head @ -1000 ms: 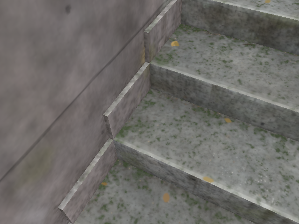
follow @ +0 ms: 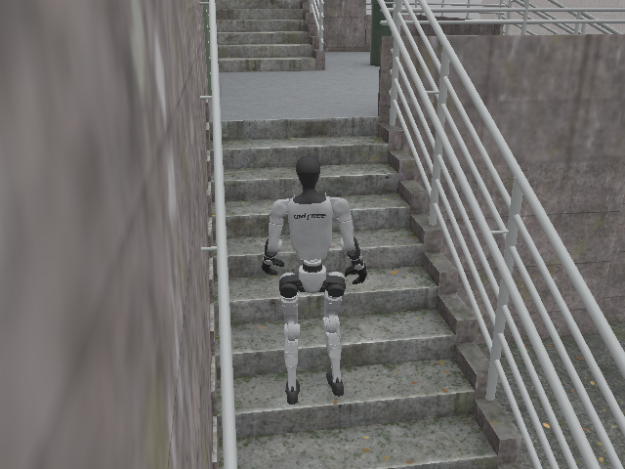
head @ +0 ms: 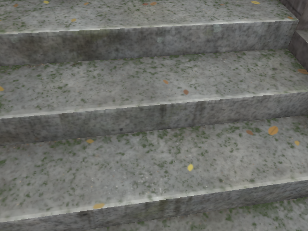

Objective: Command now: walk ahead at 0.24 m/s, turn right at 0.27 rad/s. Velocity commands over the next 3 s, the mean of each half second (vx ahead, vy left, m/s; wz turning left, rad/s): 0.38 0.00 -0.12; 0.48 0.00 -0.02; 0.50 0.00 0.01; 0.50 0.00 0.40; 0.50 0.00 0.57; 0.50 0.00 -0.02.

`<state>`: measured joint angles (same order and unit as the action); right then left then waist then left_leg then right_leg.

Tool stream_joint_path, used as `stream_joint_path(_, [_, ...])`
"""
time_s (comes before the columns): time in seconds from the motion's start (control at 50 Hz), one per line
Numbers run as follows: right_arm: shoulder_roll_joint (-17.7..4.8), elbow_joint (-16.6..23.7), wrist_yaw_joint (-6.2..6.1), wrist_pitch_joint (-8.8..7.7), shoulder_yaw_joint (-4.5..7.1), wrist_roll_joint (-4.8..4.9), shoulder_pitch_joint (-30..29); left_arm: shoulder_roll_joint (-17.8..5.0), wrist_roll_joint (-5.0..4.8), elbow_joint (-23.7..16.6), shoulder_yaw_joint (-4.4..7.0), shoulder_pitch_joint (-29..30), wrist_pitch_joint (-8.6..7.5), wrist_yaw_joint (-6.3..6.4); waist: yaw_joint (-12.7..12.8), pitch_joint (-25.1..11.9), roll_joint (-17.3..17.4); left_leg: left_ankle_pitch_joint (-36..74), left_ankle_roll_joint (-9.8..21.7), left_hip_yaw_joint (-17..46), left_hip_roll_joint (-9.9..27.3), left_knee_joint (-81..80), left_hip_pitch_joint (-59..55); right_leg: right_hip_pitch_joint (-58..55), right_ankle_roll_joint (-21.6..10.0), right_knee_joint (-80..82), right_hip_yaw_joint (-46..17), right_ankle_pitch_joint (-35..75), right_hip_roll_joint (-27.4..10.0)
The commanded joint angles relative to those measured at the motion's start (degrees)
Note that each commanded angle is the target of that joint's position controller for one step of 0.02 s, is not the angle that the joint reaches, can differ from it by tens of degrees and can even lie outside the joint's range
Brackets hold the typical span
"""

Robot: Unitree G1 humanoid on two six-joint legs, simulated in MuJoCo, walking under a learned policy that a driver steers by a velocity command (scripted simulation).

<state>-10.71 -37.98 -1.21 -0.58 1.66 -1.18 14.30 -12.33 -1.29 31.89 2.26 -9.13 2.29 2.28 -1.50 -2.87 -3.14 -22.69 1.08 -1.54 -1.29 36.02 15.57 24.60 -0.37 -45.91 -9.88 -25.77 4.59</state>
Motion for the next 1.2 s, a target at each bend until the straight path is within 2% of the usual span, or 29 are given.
stream_joint_path(0.02, [-11.2, 0.8, 0.10, -2.65, 3.87, 0.20, 8.1, -7.6, -2.01, -2.8, 2.67, 1.4, -2.81, 0.05, -2.7, 8.1, 17.4, -24.8, 19.0, 41.6, 26.7, -27.7, -7.0, 26.9, 3.8, -35.5, 0.4, -5.1, -2.7])
stream_joint_path(0.1, [-5.1, -4.3, -0.05, -1.98, 1.62, 0.00, 13.7, -0.7, -0.81, 0.2, 0.37, 3.2, -4.91, -1.21, -3.0, 12.4, 8.7, -15.3, 15.0, 26.0, 17.3, -24.5, -12.9, 43.8, 2.5, -62.7, 6.1, 7.1, -2.4])
stream_joint_path(0.16, [-0.7, -10.5, 0.60, -1.30, 0.47, -0.16, 23.9, 5.8, -1.20, -0.4, -2.05, 7.7, -6.43, -2.35, -5.2, 11.3, 8.8, -8.1, 15.0, 21.5, 16.4, -23.0, -18.5, 56.1, 0.5, -74.0, 7.8, 8.8, -3.6])
stream_joint_path(0.28, [-1.4, -14.1, -0.73, -1.12, -0.66, -0.14, 22.9, 9.3, -1.17, -3.2, -5.57, 8.4, -5.75, -2.83, -2.0, 12.9, 9.8, -5.7, 13.0, 16.1, 18.9, -26.0, -11.8, 69.5, 2.9, -82.4, 8.2, 9.4, -10.9])
stream_joint_path(0.34, [-0.9, -15.4, -1.62, -0.98, -1.47, 0.98, 23.8, 8.1, 0.50, -7.7, -6.68, 14.7, -6.78, -3.40, -2.5, 11.4, 6.9, -0.4, 11.2, 11.3, 16.2, -31.9, -0.8, 55.5, 2.7, -58.7, 13.1, 23.1, -14.7])
stream_joint_path(0.36, [-3.5, -16.8, -2.17, -1.12, -0.22, 2.09, 26.4, 9.9, 0.73, -10.2, -7.83, 19.4, -7.35, -3.58, -3.7, 9.8, 9.3, 4.0, 12.6, 11.4, 18.2, -41.1, 2.6, 44.7, 1.2, -51.5, 16.0, 19.2, -16.1])
stream_joint_path(0.4, [-3.1, -19.0, -1.93, -1.61, -0.56, 3.60, 28.3, 8.4, -0.27, -10.7, -7.27, 21.1, -7.29, -4.61, -3.1, 8.3, 9.4, 16.4, 10.9, 5.1, 17.3, -43.0, -2.9, 27.9, -1.1, -33.8, 21.0, 13.1, -13.9])
stream_joint_path(0.44, [-8.0, -20.9, -0.73, -2.54, -0.73, 1.76, 28.0, 5.5, -0.80, -9.6, -5.13, 13.3, -7.53, -4.38, 3.3, -1.7, 19.4, 80.6, 10.3, -0.1, 17.4, -28.7, -10.6, 5.4, -4.8, -29.1, 27.0, 3.3, -3.6])
stream_joint_path(0.48, [-12.9, -20.4, -0.60, -2.06, 0.15, -0.47, 23.2, -4.7, -2.42, -6.9, -0.27, 0.6, -6.08, -3.71, 13.9, -7.1, 28.2, 106.2, 6.7, 1.6, 16.5, -9.4, -19.2, -6.2, -7.7, -11.6, 17.7, 1.1, -1.1])
stream_joint_path(0.5, [-11.6, -17.2, -1.02, -2.09, 0.46, -0.76, 19.8, -10.8, -0.58, -2.7, 1.87, -12.6, -5.46, -4.16, 16.7, -14.5, 17.5, 87.6, 5.2, 6.0, 14.1, 8.6, -3.3, -25.6, -13.2, -7.1, -3.2, 7.4, -11.2])
stream_joint_path(0.52, [-0.8, -15.2, 0.31, -4.13, -1.07, 1.03, 21.7, -16.6, 1.36, 4.8, 3.31, -21.9, -5.29, -4.06, 12.0, -24.3, -14.8, 19.2, 3.2, 9.7, -1.0, 28.5, 12.7, -38.1, -19.4, 21.7, -39.1, -6.8, -25.0])
stream_joint_path(0.54, [-2.5, -15.5, 2.54, -6.24, 0.36, 1.50, 17.8, -13.3, 2.85, 6.6, 2.54, -23.0, -5.30, -2.61, 11.8, -24.4, -9.3, 11.4, 2.5, 20.2, -4.3, 53.5, 16.1, -32.5, -16.8, 32.4, -51.6, -10.1, -27.4])
stream_joint_path(0.56, [0.6, -10.5, 3.66, -6.67, 0.25, 2.70, 10.2, -8.3, 2.06, 9.1, 1.09, -16.7, -5.61, -3.01, 7.2, -13.2, -5.1, 12.9, 3.4, 19.3, -2.6, 64.5, 24.0, -22.0, -12.5, 32.8, -42.5, -15.0, -27.0])
stream_joint_path(0.6, [2.6, -3.4, 4.21, -6.01, -1.60, 1.82, -1.0, 3.5, 2.26, 15.8, -2.06, -10.7, -6.29, -4.71, 2.2, 1.5, -1.6, 16.7, 8.1, 13.0, 1.8, 77.0, 32.4, -4.8, -10.0, 27.4, -23.5, -10.6, -24.1])
stream_joint_path(0.64, [6.6, -2.5, 5.03, -5.35, -3.61, 2.75, 1.1, 8.3, 3.91, 20.1, -3.15, -9.4, -7.04, -4.86, -2.5, 3.4, 0.7, 19.7, 12.0, 15.5, 1.2, 85.2, 36.7, 0.1, -7.1, 24.8, -9.1, 1.2, -19.8])
stream_joint_path(0.68, [8.5, -3.4, 4.92, -4.50, -5.32, 3.11, 4.3, 7.3, 3.34, 21.2, -3.04, -9.2, -6.73, -4.98, -4.9, 5.3, 1.5, 19.1, 11.4, 15.2, 0.5, 83.9, 45.0, 0.6, -6.2, 24.6, 2.0, 6.9, -17.7])
stream_joint_path(0.72, [6.1, -2.6, 4.03, -3.16, -5.60, 2.82, 2.3, 7.4, 3.99, 20.7, -4.24, -5.5, -6.71, -5.22, -6.7, 7.3, 1.9, 22.5, 9.0, 13.1, 0.7, 78.6, 47.4, 7.2, -4.5, 27.5, 9.8, 9.8, -15.1])
stream_joint_path(0.78, [7.3, -0.7, 2.93, -1.96, -6.80, 1.22, -4.6, 4.2, 4.31, 24.4, -5.07, -11.6, -7.17, -4.66, -3.6, 7.6, -0.6, 24.1, 5.7, 7.6, -1.0, 92.6, 58.0, 4.8, -6.6, 29.3, 9.3, 11.8, -16.2])
stream_joint_path(0.82, [8.0, 4.0, 3.09, -2.56, -8.26, 2.00, -13.2, 2.7, 2.25, 26.4, -4.90, -17.7, -6.43, -3.93, -0.9, 9.4, 1.0, 21.2, 5.2, 7.3, 1.0, 83.7, 66.1, -2.0, -5.2, 31.2, 9.0, 8.1, -15.8])
stream_joint_path(0.88, [6.8, 8.8, 3.33, -3.72, -9.76, 2.56, -24.8, 0.2, 1.51, 27.7, -4.48, -25.6, -6.41, -1.14, 4.4, 6.3, 0.0, 18.1, 3.0, -1.9, 5.5, 68.1, 65.1, -9.0, -8.2, 40.9, 4.5, 11.9, -19.1])
stream_joint_path(0.92, [6.6, 10.4, 3.58, -3.91, -9.36, 1.08, -29.2, -0.5, 0.19, 30.1, -3.97, -29.2, -5.85, 0.30, 5.6, 3.2, 0.5, 14.8, 2.3, -4.7, 9.5, 62.6, 64.3, -23.6, -8.7, 42.1, 3.9, 22.3, -20.1])
stream_joint_path(0.96, [7.7, 9.8, 4.93, -4.03, -9.64, 1.34, -29.0, -1.1, 0.43, 30.2, -3.55, -27.3, -5.09, 0.47, 4.5, 1.3, -2.1, 10.9, 4.0, -8.6, 8.5, 50.5, 50.7, -26.1, -9.6, 42.5, 8.9, 43.9, -20.4])
stream_joint_path(1.02, [2.2, 7.5, 4.90, -5.19, -6.41, 2.41, -20.0, -5.7, 2.76, 30.5, -3.01, -27.8, -5.14, -0.49, -2.9, -6.3, -11.2, -2.9, 7.8, -13.3, -3.0, 32.2, 20.4, -28.9, -9.9, 28.9, 11.0, 107.0, -21.1])
stream_joint_path(1.06, [-7.9, -0.3, 4.44, -4.11, -1.98, -0.05, 3.7, -10.1, 2.66, 26.8, -1.28, -17.1, -5.75, -0.56, -13.8, -15.3, -14.0, 1.1, 12.3, 7.2, 3.6, 17.4, -1.6, -23.2, -8.0, 4.1, 10.4, 99.8, -18.1])
stream_joint_path(1.08, [-13.7, -5.1, 3.73, -3.07, 0.76, -1.60, 12.6, -0.7, 1.78, 24.7, -2.48, -19.7, -7.56, -1.98, -11.2, -23.2, 12.3, -9.3, 20.9, 37.2, 16.0, -2.8, -23.5, 2.4, -5.4, -16.9, 8.4, 58.9, -6.5])
stream_joint_path(1.1, [-12.5, -7.6, 1.54, -1.46, 0.70, -3.11, 15.5, 0.5, 2.60, 25.4, -2.16, -15.9, -9.44, -4.59, -11.2, -24.8, 15.8, -16.1, 21.9, 60.6, 21.6, -22.5, -23.9, 12.0, -4.1, -43.1, -1.3, 17.6, 1.4])
stream_joint_path(1.12, [-6.6, -9.3, 1.11, -1.55, -1.03, -2.93, 9.6, 3.0, 1.20, 21.8, -1.84, -11.3, -10.17, -6.57, -6.6, -14.7, 12.4, -18.8, 17.2, 54.0, 21.7, -22.1, -13.3, 20.3, -5.2, -57.6, -8.2, 16.9, -0.3])
stream_joint_path(1.16, [3.0, -13.3, 3.05, -2.58, -3.36, -2.05, 2.7, 4.9, 0.75, 14.9, -3.13, -1.0, -9.14, -5.97, -0.8, 1.6, 2.8, -8.6, 11.6, 32.1, 19.7, -16.8, 7.1, 27.8, -8.3, -66.5, -1.0, 20.0, -4.3])
stream_joint_path(1.2, [7.3, -18.0, 4.26, -3.40, -4.35, -2.18, 2.0, 6.9, 0.13, 14.1, -4.25, -7.0, -7.51, -4.87, 4.7, 3.3, 3.0, 0.4, 7.6, 18.7, 15.2, -15.6, 11.2, 31.7, -11.3, -74.7, -2.9, 22.0, -3.9])
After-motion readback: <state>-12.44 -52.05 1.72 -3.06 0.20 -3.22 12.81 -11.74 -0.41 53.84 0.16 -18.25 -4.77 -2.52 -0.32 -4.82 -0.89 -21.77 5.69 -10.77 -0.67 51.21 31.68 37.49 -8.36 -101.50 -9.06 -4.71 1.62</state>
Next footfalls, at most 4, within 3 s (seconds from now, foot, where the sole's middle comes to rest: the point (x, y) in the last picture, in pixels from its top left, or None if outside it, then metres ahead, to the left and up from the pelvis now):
0.48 right None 0.38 -0.20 -0.61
1.04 left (155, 161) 0.70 -0.01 -0.46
1.60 right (206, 79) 1.02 -0.24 -0.31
2.18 left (136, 12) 1.30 0.07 -0.16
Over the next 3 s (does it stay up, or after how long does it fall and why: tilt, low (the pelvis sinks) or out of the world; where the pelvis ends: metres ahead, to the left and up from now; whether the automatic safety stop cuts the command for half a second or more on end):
stays up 1.59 0.14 0.76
